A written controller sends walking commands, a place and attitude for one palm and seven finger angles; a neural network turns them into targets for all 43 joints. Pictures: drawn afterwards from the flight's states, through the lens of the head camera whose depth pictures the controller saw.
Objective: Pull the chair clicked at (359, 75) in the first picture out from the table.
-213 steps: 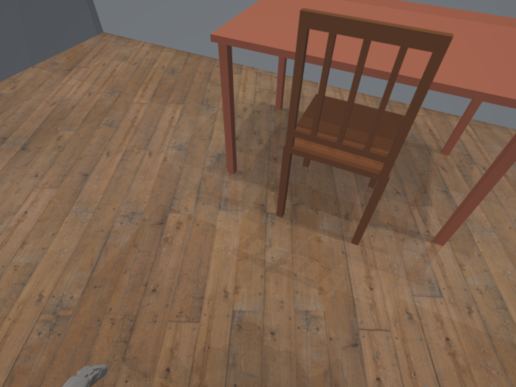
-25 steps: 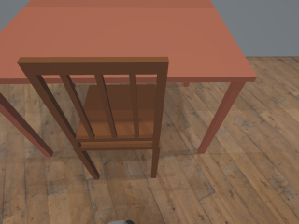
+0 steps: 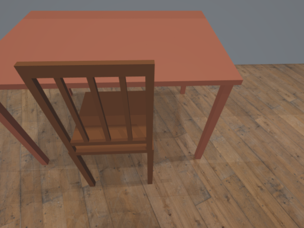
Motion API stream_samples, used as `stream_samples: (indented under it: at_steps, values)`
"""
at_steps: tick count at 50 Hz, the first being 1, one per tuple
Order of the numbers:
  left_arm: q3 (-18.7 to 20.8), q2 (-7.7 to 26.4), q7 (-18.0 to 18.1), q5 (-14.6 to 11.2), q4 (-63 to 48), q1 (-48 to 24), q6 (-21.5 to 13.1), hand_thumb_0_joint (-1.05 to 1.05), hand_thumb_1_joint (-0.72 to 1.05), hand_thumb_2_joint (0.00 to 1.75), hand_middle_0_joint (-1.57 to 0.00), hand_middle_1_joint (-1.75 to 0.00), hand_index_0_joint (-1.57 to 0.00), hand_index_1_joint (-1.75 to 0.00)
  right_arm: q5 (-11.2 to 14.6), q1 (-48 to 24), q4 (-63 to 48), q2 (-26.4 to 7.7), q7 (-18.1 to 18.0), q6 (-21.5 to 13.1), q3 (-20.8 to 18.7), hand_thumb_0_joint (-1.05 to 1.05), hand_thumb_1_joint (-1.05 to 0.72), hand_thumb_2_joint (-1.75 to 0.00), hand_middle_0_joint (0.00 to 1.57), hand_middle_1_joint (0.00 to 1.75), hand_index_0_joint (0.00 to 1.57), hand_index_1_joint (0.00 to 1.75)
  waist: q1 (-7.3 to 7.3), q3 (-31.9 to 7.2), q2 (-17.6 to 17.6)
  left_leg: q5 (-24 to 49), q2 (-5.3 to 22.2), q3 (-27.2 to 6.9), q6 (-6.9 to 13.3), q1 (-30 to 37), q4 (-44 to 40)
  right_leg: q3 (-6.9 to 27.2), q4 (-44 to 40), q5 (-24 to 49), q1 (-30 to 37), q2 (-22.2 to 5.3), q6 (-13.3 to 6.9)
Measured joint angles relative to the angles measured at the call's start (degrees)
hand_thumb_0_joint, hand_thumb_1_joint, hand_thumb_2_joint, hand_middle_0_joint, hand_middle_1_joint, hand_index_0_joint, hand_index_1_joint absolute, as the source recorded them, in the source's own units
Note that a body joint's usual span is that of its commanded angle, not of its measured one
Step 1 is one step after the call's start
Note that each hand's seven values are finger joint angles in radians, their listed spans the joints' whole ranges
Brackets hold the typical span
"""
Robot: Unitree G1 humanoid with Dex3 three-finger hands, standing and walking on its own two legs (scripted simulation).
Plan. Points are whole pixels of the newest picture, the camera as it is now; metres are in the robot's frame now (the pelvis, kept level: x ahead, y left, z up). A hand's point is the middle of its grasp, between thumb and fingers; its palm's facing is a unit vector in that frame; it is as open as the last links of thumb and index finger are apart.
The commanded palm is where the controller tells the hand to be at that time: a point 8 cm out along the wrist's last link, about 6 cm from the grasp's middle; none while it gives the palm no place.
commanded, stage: come to a stop and stand still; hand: left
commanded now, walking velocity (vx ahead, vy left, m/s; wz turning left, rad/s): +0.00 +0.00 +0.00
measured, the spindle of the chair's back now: (101, 113) +0.51 +0.22 -0.06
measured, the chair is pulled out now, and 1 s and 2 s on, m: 0.00 0.00 0.00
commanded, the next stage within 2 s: look again from close up in 0.08 s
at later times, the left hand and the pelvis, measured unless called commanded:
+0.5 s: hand out of the picture +0.04 +0.23 -0.18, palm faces +0.03 -0.98 -0.20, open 7.4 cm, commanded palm none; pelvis +0.02 +0.06 -0.01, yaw +0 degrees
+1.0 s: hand out of the picture +0.01 +0.24 -0.18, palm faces +0.00 -0.98 -0.17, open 7.4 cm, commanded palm none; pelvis +0.03 +0.07 +0.00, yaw -1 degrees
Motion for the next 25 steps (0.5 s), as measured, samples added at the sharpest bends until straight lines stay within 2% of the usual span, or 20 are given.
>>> stream_samples:
  at_steps: [9, 11, 14, 16, 25]
  values:
    - [0.32, -0.22, 0.09, 0.07, 0.39, 0.94, 0.09, 0.01, 0.91, 0.9, -0.2, -0.3, -0.2, -0.3, 0.03, -0.73, -1.0, 1.3, -0.16, -0.7, 0.15, 0.0, -0.9, -0.9, 0.2, 0.29, 0.2, 0.3, 0.32, -0.62, -0.3, -0.76, -0.81, 0.62, 0.68, -0.32, 0.38, 0.53, 0.26, -0.57, -0.36, -0.89, 0.81]
    - [-0.19, -0.76, 0.84, 0.6, -0.3, 1.53, -1.21, 0.01, 0.91, 0.9, -0.2, -0.3, -0.2, -0.3, 0.13, -1.41, -2.22, 0.77, 0.32, -0.81, 0.15, 0.0, -0.9, -0.9, 0.2, 0.29, 0.2, 0.3, 0.69, -0.63, 0.67, -3.6, -0.43, 0.39, 1.45, -2.65, 5.1, 0.64, 0.06, -0.29, -0.98, -0.38, 1.23]
    - [-0.85, -1.48, 0.83, 1.0, -1.76, 2.66, -2.09, 0.01, 0.91, 0.9, -0.2, -0.3, -0.2, -0.3, -0.21, -1.89, -4.77, -0.78, 0.59, -1.03, -0.34, 0.01, -0.91, -0.9, 0.2, 0.29, 0.2, 0.3, -0.25, -0.84, 2.55, -6.51, -0.48, 0.98, 2.73, -3.89, 8.84, 0.18, 1.6, -1.18, -2.03, 0.0, 1.73]
    - [-0.82, -1.05, 0.88, 0.95, -2.16, 2.45, -2.03, 0.01, 0.91, 0.9, -0.2, -0.3, -0.2, -0.3, -0.19, -1.96, -5.44, -1.14, 0.62, -1.78, -0.37, 0.01, -0.92, -0.9, 0.2, 0.29, 0.2, 0.3, -0.49, -0.9, 1.78, -7.1, -1.74, 1.42, 3.4, -3.67, 9.44, 0.29, 3.67, -2.66, -2.4, -1.36, 2.42]
    - [-0.45, 1.66, 0.91, 0.77, -4.44, 0.52, -1.16, 0.01, 0.91, 0.9, -0.2, -0.3, -0.2, -0.3, -0.06, -2.62, -6.23, -2.17, 0.21, -2.73, 0.51, 0.02, -0.94, -0.9, 0.2, 0.29, 0.2, 0.3, 0.74, -1.99, -0.14, -7.93, -4.68, 3.28, 5.75, -1.56, 8.41, 1.76, 4.68, -3.96, -1.45, -4.51, 4.52]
